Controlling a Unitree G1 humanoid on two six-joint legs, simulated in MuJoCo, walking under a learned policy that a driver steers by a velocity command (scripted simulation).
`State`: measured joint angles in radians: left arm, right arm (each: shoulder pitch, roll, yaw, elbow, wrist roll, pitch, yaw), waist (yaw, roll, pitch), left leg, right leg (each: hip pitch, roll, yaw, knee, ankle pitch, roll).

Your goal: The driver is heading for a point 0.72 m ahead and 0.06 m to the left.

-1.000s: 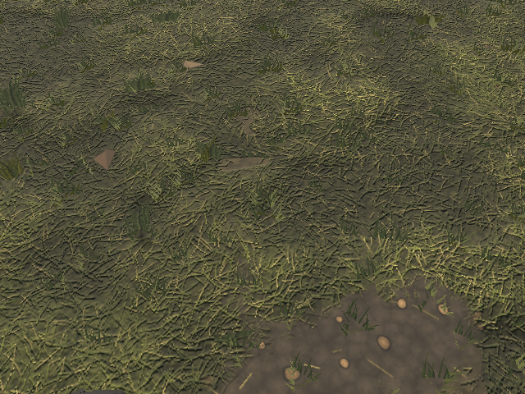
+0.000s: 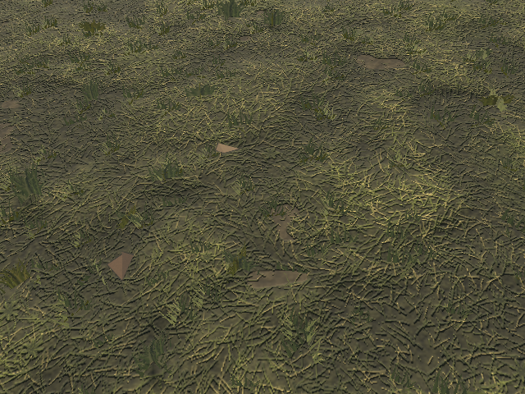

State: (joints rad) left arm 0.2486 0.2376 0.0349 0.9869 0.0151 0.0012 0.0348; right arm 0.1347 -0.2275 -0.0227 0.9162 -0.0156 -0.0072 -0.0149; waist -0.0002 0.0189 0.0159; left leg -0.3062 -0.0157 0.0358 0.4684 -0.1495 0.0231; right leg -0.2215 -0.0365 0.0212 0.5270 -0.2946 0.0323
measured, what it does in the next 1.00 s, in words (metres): walks ahead: right foot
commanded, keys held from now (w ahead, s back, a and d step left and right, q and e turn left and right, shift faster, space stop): no key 0.30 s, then w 0.70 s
